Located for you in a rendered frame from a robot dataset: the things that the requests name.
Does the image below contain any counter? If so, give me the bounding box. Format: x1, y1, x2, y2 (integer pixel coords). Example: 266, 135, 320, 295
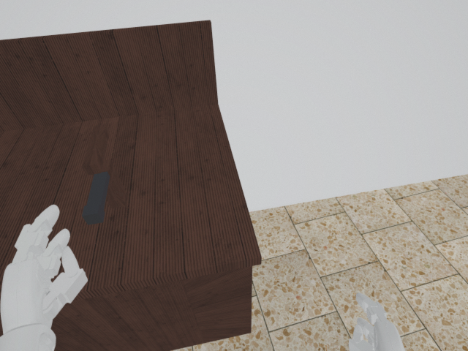
0, 20, 262, 351

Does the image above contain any left robot forearm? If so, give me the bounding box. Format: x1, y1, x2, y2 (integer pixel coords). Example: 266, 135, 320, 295
0, 323, 56, 351

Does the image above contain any right robot hand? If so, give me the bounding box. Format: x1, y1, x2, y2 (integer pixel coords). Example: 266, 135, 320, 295
349, 292, 405, 351

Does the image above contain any tap lever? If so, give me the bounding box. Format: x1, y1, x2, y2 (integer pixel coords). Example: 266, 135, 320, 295
82, 172, 110, 225

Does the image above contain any left robot hand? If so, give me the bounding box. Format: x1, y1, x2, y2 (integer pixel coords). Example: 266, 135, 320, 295
0, 205, 88, 334

